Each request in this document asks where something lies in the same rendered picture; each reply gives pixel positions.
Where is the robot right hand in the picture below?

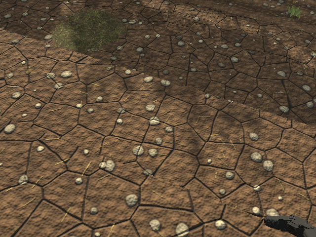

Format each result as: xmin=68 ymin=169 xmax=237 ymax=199
xmin=264 ymin=214 xmax=316 ymax=237

